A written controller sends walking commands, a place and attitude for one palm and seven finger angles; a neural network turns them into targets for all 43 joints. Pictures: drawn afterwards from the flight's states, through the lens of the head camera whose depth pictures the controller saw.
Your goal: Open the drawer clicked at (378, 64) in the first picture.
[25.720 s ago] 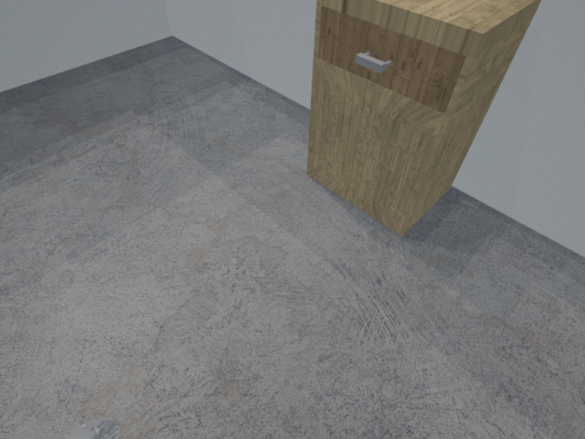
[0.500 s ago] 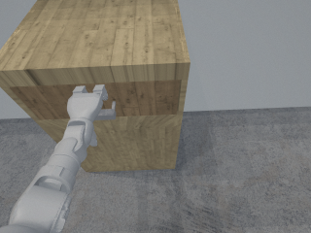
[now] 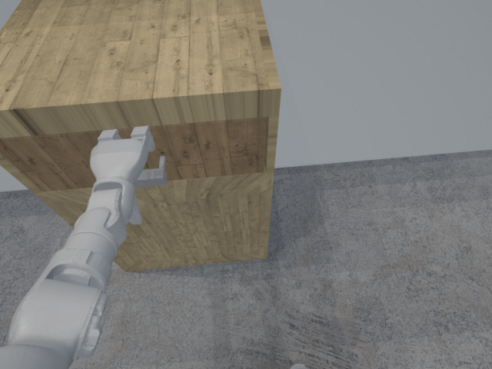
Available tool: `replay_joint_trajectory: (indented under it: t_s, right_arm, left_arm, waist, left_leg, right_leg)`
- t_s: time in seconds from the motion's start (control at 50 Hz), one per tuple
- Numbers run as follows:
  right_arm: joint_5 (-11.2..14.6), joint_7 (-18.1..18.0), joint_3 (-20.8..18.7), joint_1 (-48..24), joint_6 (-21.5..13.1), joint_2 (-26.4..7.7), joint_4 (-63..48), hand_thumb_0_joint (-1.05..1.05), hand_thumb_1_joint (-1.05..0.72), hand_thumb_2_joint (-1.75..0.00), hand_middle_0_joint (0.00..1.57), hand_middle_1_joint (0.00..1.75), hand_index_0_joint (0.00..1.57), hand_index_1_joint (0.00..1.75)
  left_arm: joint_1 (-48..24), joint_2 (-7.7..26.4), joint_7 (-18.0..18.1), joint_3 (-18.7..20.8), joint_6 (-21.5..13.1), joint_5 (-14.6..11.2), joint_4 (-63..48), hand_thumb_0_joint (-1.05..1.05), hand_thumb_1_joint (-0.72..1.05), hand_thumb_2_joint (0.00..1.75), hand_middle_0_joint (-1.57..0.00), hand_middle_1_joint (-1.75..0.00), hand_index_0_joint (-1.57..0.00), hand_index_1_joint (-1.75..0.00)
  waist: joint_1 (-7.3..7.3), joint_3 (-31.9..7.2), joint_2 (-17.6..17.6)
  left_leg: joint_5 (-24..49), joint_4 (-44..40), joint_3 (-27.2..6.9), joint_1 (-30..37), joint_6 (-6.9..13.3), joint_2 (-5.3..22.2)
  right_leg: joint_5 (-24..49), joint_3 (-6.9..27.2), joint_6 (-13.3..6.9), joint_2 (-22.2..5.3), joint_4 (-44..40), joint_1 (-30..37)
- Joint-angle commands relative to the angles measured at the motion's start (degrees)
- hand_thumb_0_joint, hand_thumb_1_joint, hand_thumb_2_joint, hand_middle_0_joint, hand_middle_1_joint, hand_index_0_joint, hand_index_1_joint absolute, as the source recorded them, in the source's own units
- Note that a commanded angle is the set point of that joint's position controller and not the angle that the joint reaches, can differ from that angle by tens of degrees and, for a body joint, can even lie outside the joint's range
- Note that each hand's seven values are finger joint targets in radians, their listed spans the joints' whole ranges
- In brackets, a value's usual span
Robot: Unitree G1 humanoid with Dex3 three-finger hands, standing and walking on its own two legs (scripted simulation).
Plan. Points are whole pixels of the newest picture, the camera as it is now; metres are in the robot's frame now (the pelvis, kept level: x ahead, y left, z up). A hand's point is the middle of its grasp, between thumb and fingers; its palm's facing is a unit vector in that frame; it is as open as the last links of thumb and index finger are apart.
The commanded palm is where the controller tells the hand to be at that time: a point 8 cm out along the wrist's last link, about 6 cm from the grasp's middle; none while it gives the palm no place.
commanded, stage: re-aim the fingers above the handle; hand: left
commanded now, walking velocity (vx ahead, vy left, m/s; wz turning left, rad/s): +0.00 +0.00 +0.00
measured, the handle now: (141, 170) +0.51 +0.22 -0.04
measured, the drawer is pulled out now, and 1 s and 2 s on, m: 0.00 0.00 0.00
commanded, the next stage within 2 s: lower the fingers behind the handle in 1.38 s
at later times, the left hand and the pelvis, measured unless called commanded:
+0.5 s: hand (112, 178) +0.45 +0.24 +0.02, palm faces -0.05 -0.01 -1.00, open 13.8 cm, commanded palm +0.42 +0.23 +0.07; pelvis +0.01 +0.01 +0.00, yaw +0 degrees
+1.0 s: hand (121, 178) +0.45 +0.23 +0.02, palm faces -0.07 -0.04 -1.00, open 13.8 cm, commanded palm +0.43 +0.23 +0.08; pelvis +0.01 +0.01 +0.00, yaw +0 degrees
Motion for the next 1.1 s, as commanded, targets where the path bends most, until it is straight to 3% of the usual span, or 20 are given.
replay_joint_trajectory:
  t_s: [0.0,0.04,0.1,0.18,0.22,0.28,0.34,0.46,0.5,0.56,0.6,0.66,0.74,0.78,0.86,0.9,0.98,1.0,1.06,1.08]
  right_arm:
    - [0.2,-1.0,-2.4,3.8,-1.9,-7.9,-4.6,0.0,-0.9,-0.9,0.2,0.3,0.2,0.3]
    - [0.2,-0.9,-2.6,4.1,-2.2,-7.6,-4.7,0.0,-0.9,-0.9,0.2,0.3,0.2,0.3]
    - [0.0,-0.9,-2.7,4.5,-2.3,-7.7,-4.4,0.0,-0.9,-0.9,0.2,0.3,0.2,0.3]
    - [0.0,-0.5,-2.5,4.4,-2.2,-7.7,-4.2,0.0,-0.9,-0.9,0.2,0.3,0.2,0.3]
    - [-0.1,-0.4,-2.6,4.1,-2.0,-7.8,-4.3,0.0,-0.9,-0.9,0.2,0.3,0.2,0.3]
    - [-0.2,-0.5,-2.5,3.9,-1.9,-7.8,-4.6,0.0,-0.9,-0.9,0.2,0.3,0.2,0.3]
    - [-0.2,-0.9,-2.1,3.3,-1.4,-8.2,-4.8,0.0,-0.9,-0.9,0.2,0.3,0.2,0.3]
    - [0.1,-0.6,-3.0,4.5,-1.7,-7.8,-5.4,0.0,-0.9,-0.9,0.2,0.3,0.2,0.3]
    - [0.1,-0.6,-3.0,4.6,-1.5,-8.1,-5.0,0.0,-0.9,-0.9,0.2,0.3,0.2,0.3]
    - [-0.2,-0.5,-3.0,4.5,-1.5,-7.9,-5.0,0.0,-0.9,-0.9,0.2,0.3,0.2,0.3]
    - [-0.3,-0.3,-3.1,4.7,-1.5,-7.8,-4.5,0.0,-0.9,-0.9,0.2,0.3,0.2,0.3]
    - [-0.7,-0.1,-2.8,4.5,-1.3,-8.1,-4.1,0.0,-0.9,-0.9,0.2,0.3,0.2,0.3]
    - [-0.6,0.1,-2.4,4.0,-1.0,-8.0,-4.4,0.0,-0.9,-0.9,0.2,0.3,0.2,0.3]
    - [-0.4,0.3,-2.7,4.3,-1.0,-7.8,-5.0,0.0,-0.9,-0.9,0.2,0.3,0.2,0.3]
    - [-0.2,0.3,-2.9,4.6,-0.7,-8.1,-5.3,0.0,-0.9,-0.9,0.2,0.3,0.2,0.3]
    - [0.0,0.0,-2.8,4.5,-0.6,-8.4,-5.3,0.0,-0.9,-0.9,0.2,0.3,0.2,0.3]
    - [-0.2,-0.6,-2.4,3.9,-0.6,-8.0,-5.6,0.0,-0.9,-0.9,0.2,0.3,0.2,0.3]
    - [-0.2,-0.5,-2.6,3.8,-0.9,-7.8,-5.5,0.0,-0.9,-0.9,0.2,0.3,0.2,0.3]
    - [-0.4,-0.4,-2.6,3.8,-1.1,-8.0,-5.0,0.0,-0.9,-0.9,0.2,0.3,0.2,0.3]
    - [-0.4,-0.3,-2.6,4.0,-1.2,-7.8,-4.9,0.0,-0.9,-0.9,0.2,0.3,0.2,0.3]
  left_arm:
    - [-23.7,13.9,1.8,3.4,-0.6,0.0,-10.3,0.0,-0.5,0.3,-0.3,-1.2,-0.3,-1.2]
    - [-24.9,11.4,1.7,1.4,-1.3,0.0,-11.3,0.0,-0.5,0.3,-0.3,-1.2,-0.3,-1.2]
    - [-24.7,12.8,1.8,2.9,-2.3,0.1,-12.1,0.0,-0.5,0.3,-0.3,-1.2,-0.3,-1.2]
    - [-23.6,11.9,2.4,2.5,-1.8,0.2,-10.7,0.0,-0.5,0.3,-0.3,-1.2,-0.3,-1.2]
    - [-23.1,12.8,2.9,3.4,-1.2,0.4,-10.4,0.0,-0.5,0.3,-0.3,-1.2,-0.3,-1.2]
    - [-24.4,14.2,2.9,4.0,-0.9,0.8,-11.8,0.0,-0.5,0.3,-0.3,-1.2,-0.3,-1.2]
    - [-23.0,19.7,2.3,7.4,-0.6,1.1,-11.4,0.0,-0.5,0.3,-0.3,-1.2,-0.3,-1.2]
    - [-20.5,10.2,-0.8,1.0,-2.9,-1.2,-13.2,0.0,-0.5,0.3,-0.3,-1.2,-0.3,-1.2]
    - [-20.9,11.0,-1.3,1.3,-3.9,-1.2,-13.6,0.0,-0.5,0.3,-0.3,-1.2,-0.3,-1.2]
    - [-23.5,11.0,-0.6,1.3,-5.3,-0.5,-16.8,0.0,-0.5,0.3,-0.3,-1.2,-0.3,-1.2]
    - [-24.9,11.9,0.9,2.2,-5.3,0.3,-16.0,0.0,-0.5,0.3,-0.3,-1.2,-0.3,-1.2]
    - [-25.5,16.0,3.2,5.9,-3.9,0.9,-14.5,0.0,-0.5,0.3,-0.3,-1.2,-0.3,-1.2]
    - [-24.2,17.3,4.0,6.5,-0.5,1.2,-11.6,0.0,-0.5,0.3,-0.3,-1.2,-0.3,-1.2]
    - [-23.7,13.6,2.6,3.7,0.2,0.7,-12.5,0.0,-0.5,0.3,-0.3,-1.2,-0.3,-1.2]
    - [-19.3,9.7,-0.8,1.2,0.1,-1.4,-12.2,0.0,-0.5,0.3,-0.3,-1.2,-0.3,-1.2]
    - [-19.2,12.2,-1.8,2.8,-1.2,-1.3,-13.0,0.0,-0.5,0.3,-0.3,-1.2,-0.3,-1.2]
    - [-20.3,15.7,-0.5,5.1,-4.0,0.2,-15.1,0.0,-0.5,0.3,-0.3,-1.2,-0.3,-1.2]
    - [-20.8,14.5,0.2,4.3,-4.4,0.5,-15.9,0.0,-0.5,0.3,-0.3,-1.2,-0.3,-1.2]
    - [-21.9,17.9,2.3,7.3,-4.3,0.8,-15.6,0.0,-0.5,0.3,-0.3,-1.2,-0.3,-1.2]
    - [-23.1,17.0,2.9,6.2,-3.9,1.1,-15.8,0.0,-0.5,0.3,-0.3,-1.2,-0.3,-1.2]
  waist:
    - [-0.28,-20.7,-3.4]
    - [-0.71,-21.4,-2.6]
    - [-0.36,-23.0,-2.0]
    - [-0.27,-21.4,-2.4]
    - [0.03,-21.8,-3.6]
    - [0.28,-23.0,-1.3]
    - [1.28,-22.8,-1.6]
    - [-0.69,-23.0,-3.1]
    - [-1.02,-21.2,-3.9]
    - [-0.65,-21.5,-0.4]
    - [-0.95,-20.8,-0.4]
    - [0.15,-22.7,-0.3]
    - [0.91,-24.3,-0.2]
    - [0.59,-26.6,1.5]
    - [-0.24,-23.9,-2.7]
    - [-0.03,-21.8,-4.7]
    - [0.76,-20.2,-2.3]
    - [0.58,-20.4,-0.9]
    - [1.04,-21.9,-0.6]
    - [0.65,-22.6,0.2]
  left_leg:
    - [17.1,-3.3,-0.4,8.0,2.0,-3.0]
    - [16.9,-3.1,-0.6,9.3,2.0,-3.0]
    - [19.4,-2.5,-0.8,10.4,2.0,-2.9]
    - [20.1,-2.4,-0.9,9.6,1.8,-2.8]
    - [19.4,-2.4,-0.8,9.1,1.8,-2.9]
    - [21.6,-2.3,-0.9,10.0,1.7,-2.8]
    - [21.3,-2.3,-0.6,8.6,1.8,-3.0]
    - [25.3,-1.4,-1.4,13.2,1.9,-2.3]
    - [23.6,-1.3,-1.6,12.6,1.9,-2.3]
    - [25.2,-1.1,-2.4,14.1,1.6,-2.2]
    - [24.1,-0.7,-2.7,13.8,1.5,-2.1]
    - [24.9,-0.5,-2.8,12.4,1.2,-2.4]
    - [24.3,-0.8,-1.9,10.8,1.2,-2.4]
    - [28.3,-0.6,-1.9,13.3,1.1,-2.1]
    - [30.5,-1.0,-2.1,14.3,1.5,-1.5]
    - [26.3,-1.6,-1.9,12.4,1.7,-1.7]
    - [22.9,-2.2,-1.7,10.6,1.7,-2.3]
    - [22.8,-2.0,-1.7,11.2,1.7,-2.2]
    - [23.0,-1.6,-1.7,10.7,1.5,-2.4]
    - [23.2,-1.4,-1.7,11.0,1.4,-2.4]
  right_leg:
    - [17.8,0.6,-0.8,2.1,-4.1,14.7]
    - [16.6,0.6,-0.9,2.3,-4.3,13.5]
    - [18.5,0.6,-1.0,2.4,-3.5,13.7]
    - [18.5,0.1,-1.1,2.4,-3.3,12.6]
    - [18.4,0.2,-1.0,2.4,-3.4,13.4]
    - [19.8,0.1,-1.2,2.3,-2.7,13.7]
    - [20.4,0.3,-1.0,2.2,-2.3,15.0]
    - [21.1,-0.3,-0.9,2.6,-3.2,12.6]
    - [19.9,-0.3,-0.9,2.6,-3.3,11.3]
    - [18.3,-0.6,-1.4,2.7,-2.7,9.2]
    - [16.8,-0.8,-1.4,2.8,-2.2,7.5]
    - [17.4,-1.0,-1.7,2.9,-1.3,8.8]
    - [18.9,-0.7,-1.5,2.8,-0.8,11.1]
    - [20.9,-0.8,-1.4,2.8,-1.0,11.8]
    - [22.4,-0.9,-1.0,2.9,-2.6,12.4]
    - [21.4,-0.6,-0.9,2.8,-3.0,13.0]
    - [19.0,-0.3,-1.3,2.5,-2.9,12.6]
    - [18.2,-0.3,-1.4,2.6,-2.7,11.4]
    - [18.4,-0.3,-1.6,2.7,-2.0,12.0]
    - [18.5,-0.3,-1.5,2.7,-1.8,11.6]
